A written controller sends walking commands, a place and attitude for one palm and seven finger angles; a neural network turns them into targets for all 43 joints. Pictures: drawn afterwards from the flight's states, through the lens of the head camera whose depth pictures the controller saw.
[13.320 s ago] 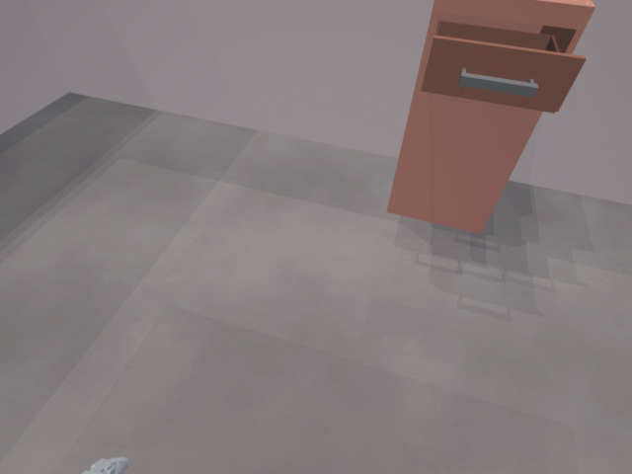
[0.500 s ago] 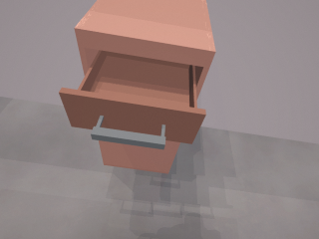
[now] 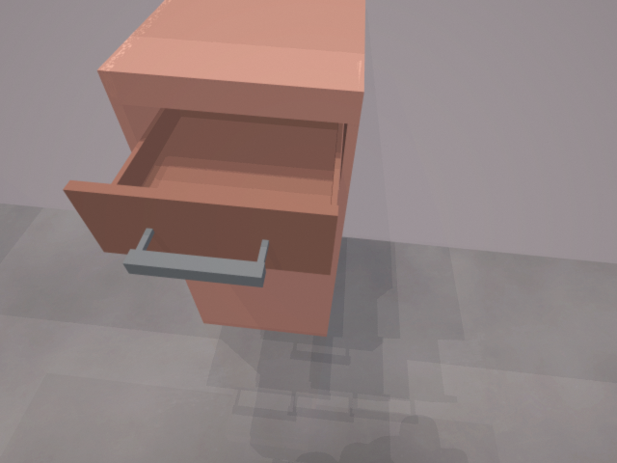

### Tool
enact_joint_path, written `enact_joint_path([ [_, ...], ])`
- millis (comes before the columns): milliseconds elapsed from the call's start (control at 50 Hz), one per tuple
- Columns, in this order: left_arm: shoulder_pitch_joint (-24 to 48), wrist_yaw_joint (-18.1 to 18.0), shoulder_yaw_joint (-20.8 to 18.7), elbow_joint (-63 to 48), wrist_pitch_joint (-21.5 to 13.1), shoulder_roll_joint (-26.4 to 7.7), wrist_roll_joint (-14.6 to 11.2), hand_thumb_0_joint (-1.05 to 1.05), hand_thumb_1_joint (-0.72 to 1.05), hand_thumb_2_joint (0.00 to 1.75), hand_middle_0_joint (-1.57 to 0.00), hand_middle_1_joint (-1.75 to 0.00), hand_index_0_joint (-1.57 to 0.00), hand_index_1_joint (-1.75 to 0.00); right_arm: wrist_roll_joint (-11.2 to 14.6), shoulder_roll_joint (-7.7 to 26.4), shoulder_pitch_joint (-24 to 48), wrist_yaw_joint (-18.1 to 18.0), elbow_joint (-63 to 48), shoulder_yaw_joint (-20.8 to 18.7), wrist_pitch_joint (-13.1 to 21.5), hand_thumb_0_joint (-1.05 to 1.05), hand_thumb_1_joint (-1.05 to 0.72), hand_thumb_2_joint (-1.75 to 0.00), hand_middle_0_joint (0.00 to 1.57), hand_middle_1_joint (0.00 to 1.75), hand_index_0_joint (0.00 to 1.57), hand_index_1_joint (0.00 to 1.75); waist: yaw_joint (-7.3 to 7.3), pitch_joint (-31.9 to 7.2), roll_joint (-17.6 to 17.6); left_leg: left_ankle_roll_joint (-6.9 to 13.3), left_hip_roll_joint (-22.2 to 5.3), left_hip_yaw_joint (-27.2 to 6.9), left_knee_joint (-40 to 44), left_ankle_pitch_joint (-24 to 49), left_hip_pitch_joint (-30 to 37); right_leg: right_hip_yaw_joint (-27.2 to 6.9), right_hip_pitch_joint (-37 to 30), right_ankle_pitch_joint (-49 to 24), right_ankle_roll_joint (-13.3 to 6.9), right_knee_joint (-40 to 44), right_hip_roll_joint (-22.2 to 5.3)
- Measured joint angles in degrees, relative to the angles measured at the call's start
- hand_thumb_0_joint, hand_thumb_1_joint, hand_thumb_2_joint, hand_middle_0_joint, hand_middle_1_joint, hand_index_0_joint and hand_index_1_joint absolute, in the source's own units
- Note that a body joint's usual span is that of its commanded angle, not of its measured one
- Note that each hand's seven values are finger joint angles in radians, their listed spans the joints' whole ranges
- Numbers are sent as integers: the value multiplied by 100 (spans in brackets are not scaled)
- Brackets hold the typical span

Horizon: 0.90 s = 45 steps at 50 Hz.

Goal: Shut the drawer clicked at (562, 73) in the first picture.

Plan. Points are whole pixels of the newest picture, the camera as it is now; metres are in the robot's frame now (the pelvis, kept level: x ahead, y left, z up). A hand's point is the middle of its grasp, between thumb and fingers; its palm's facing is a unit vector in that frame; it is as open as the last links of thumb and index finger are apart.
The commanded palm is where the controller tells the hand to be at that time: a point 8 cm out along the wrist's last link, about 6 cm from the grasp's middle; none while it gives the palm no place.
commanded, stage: come to a stop and stand still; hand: left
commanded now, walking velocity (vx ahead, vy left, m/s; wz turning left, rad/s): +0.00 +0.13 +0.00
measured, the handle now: (201, 254) +0.39 +0.18 +0.02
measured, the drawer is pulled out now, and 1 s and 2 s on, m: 0.21 0.21 0.21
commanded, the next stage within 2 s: look again from close up in 1.06 s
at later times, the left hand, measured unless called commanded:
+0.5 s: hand out of the picture +0.00 +0.21 -0.17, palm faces +0.02 -0.97 -0.24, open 7.4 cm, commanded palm none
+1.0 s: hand out of the picture -0.07 +0.15 -0.17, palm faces +0.03 -0.99 -0.15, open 7.4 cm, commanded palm none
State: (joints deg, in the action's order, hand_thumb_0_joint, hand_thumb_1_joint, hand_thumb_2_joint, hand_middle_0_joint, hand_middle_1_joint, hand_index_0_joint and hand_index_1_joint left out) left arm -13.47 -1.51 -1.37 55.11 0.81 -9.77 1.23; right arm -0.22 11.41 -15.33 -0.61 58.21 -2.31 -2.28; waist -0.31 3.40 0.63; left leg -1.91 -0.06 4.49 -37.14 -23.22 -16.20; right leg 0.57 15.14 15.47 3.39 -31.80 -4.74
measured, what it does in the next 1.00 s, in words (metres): steps on the spot: left foot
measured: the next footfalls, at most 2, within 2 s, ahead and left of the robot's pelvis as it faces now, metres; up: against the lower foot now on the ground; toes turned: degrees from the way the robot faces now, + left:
left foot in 0.02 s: +0.05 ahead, +0.09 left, +0.00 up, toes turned +4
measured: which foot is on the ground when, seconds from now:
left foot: up 0.00-0.00, down 0.02-1.00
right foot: down 0.00-1.00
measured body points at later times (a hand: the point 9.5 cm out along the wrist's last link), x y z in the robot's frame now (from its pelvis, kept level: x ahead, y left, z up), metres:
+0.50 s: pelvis -0.03 +0.02 +0.00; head -0.06 +0.02 +0.45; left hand +0.00 +0.26 -0.15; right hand +0.04 -0.21 -0.14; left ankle +0.01 +0.09 -0.73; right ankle -0.01 -0.14 -0.73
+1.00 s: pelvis -0.04 +0.00 +0.01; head -0.04 +0.00 +0.46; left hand -0.07 +0.21 -0.15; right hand -0.06 -0.22 -0.15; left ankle +0.01 +0.09 -0.73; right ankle -0.01 -0.14 -0.73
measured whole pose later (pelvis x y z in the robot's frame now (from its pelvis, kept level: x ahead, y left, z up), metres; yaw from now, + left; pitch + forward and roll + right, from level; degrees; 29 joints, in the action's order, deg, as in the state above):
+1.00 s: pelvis -0.04 +0.00 +0.01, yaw +1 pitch -2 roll +0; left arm -21.1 -1.7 1.4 62.7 -0.4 -7.3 0.7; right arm -0.4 7.7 -19.7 -0.4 63.7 0.3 0.1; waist -0.7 0.7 0.6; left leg 2.7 1.2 3.9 -24.9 -9.4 -13.9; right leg 0.7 12.3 11.8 1.6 -25.8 -2.2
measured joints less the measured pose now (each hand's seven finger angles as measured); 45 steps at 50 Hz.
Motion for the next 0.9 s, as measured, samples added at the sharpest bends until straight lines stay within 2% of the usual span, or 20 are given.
enact_joint_path([
  [20,-3,-5,-15,-17,24,-31,-15,0,93,90,-21,-30,-20,-30,6,-29,6,0,-31,9,26,0,-91,-90,20,30,20,30,19,6,63,58,55,39,339,336,114,-10,25,21,15,-54,-12],
  [40,0,-10,-36,-23,61,-77,-35,0,93,90,-21,-30,-20,-30,6,-77,30,-7,-47,19,50,0,-91,-90,20,30,20,30,52,31,168,215,111,80,501,701,182,-58,54,55,31,-138,-48],
  [80,6,-16,-79,-1,167,-143,-62,0,93,90,-21,-30,-20,-30,-19,-169,47,-21,-111,44,79,0,-91,-90,20,30,20,30,100,39,319,455,176,169,556,780,240,-153,95,139,-67,-248,-87],
  [140,44,-26,-86,33,295,-159,-48,0,92,90,-20,-30,-20,-30,-52,-265,70,-49,-200,83,98,0,-91,-90,20,30,20,30,102,29,299,569,187,182,640,739,261,-104,214,813,-223,-717,-39],
  [180,56,-47,-32,78,216,-133,-47,0,92,90,-20,-30,-20,-30,-55,-269,114,-57,-226,118,100,0,-91,-90,20,30,20,30,83,17,182,574,170,135,597,764,168,7,187,759,-313,-768,34],
  [200,26,-67,27,91,105,-120,-34,0,92,90,-20,-30,-20,-30,-38,-211,138,-37,-262,133,104,0,-92,-90,20,30,20,30,78,14,103,565,157,112,417,708,47,59,85,263,-356,-501,49],
  [240,-68,-88,77,112,-57,-92,-23,0,91,90,-20,-30,-20,-30,-36,-121,240,3,-349,126,110,0,-92,-90,20,30,20,30,83,43,-12,535,135,142,90,546,-102,22,27,208,-150,-367,45],
  [260,-107,-89,110,149,-87,-78,-21,0,91,90,-20,-30,-20,-30,-36,-96,282,10,-381,116,115,0,-92,-90,20,30,20,30,37,66,-62,515,145,123,78,504,-58,36,-7,279,-75,-414,33],
  [300,-205,-87,149,198,-50,-97,-12,0,91,90,-20,-30,-20,-30,-35,-112,280,43,-430,113,150,0,-92,-90,20,30,20,30,-17,9,-30,577,241,139,249,632,104,24,-91,353,-17,-447,-58],
  [380,-294,-112,158,229,91,-113,-29,0,91,90,-20,-30,-20,-30,-44,-113,177,25,-440,147,187,0,-92,-90,20,30,20,30,32,-204,-120,648,224,113,313,678,245,51,-282,305,-105,-299,-23],
  [480,-428,-62,187,172,69,-113,1,0,91,90,-20,-30,-20,-30,-63,-92,147,67,-392,165,126,0,-92,-90,20,30,20,30,65,-355,-133,624,206,121,596,897,283,27,-317,72,-119,1,24],
  [660,-691,-1,212,284,6,-16,0,0,91,90,-20,-30,-20,-30,-70,-86,-171,75,-102,179,140,0,-91,-90,20,30,20,30,17,-350,-54,586,233,13,1051,1292,187,-36,-223,-228,-167,377,127],
  [900,-856,-1,270,700,-80,180,-39,0,91,90,-20,-30,-20,-30,-28,-266,-447,33,424,239,207,0,-91,-90,20,30,20,30,-32,-292,-20,493,152,-35,1219,1389,218,-7,-268,-372,-163,581,219],
])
